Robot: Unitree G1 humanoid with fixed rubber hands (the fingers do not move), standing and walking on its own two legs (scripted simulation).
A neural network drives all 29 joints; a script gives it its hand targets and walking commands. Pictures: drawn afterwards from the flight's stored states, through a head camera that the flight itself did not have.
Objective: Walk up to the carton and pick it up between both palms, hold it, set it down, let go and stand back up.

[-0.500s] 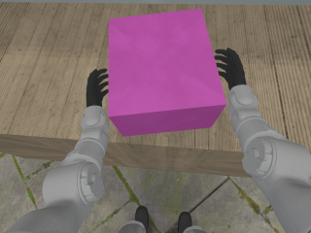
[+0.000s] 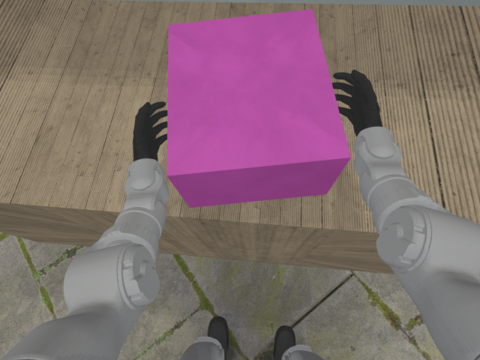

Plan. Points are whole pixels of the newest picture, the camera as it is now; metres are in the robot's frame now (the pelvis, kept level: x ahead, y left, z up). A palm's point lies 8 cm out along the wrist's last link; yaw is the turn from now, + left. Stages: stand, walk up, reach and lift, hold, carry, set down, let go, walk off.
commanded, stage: set down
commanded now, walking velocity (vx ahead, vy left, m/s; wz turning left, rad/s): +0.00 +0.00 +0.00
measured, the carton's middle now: (249, 111) +0.54 +0.04 -0.04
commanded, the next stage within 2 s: none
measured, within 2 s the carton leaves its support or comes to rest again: neither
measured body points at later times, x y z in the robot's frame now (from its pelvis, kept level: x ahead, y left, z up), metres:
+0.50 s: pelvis +0.00 +0.00 +0.00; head +0.16 +0.00 +0.42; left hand +0.44 +0.21 -0.01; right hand +0.50 -0.15 +0.01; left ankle +0.00 +0.14 -0.72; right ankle -0.02 -0.09 -0.72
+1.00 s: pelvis +0.00 +0.00 +0.00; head +0.17 +0.00 +0.41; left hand +0.45 +0.21 -0.01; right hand +0.50 -0.15 +0.01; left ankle +0.00 +0.14 -0.72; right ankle -0.02 -0.09 -0.72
